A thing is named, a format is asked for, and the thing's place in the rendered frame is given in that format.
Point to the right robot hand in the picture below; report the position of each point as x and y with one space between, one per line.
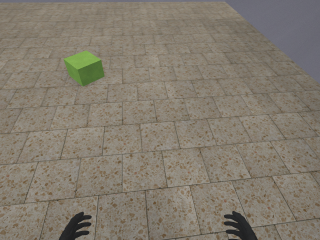
245 231

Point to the left robot hand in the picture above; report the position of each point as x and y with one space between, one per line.
70 233

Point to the carton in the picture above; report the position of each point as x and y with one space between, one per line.
84 67

